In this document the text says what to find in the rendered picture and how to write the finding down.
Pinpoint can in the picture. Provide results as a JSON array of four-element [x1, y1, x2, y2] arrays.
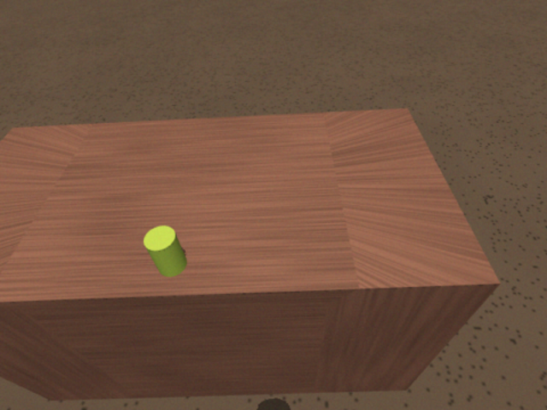
[[144, 225, 187, 277]]

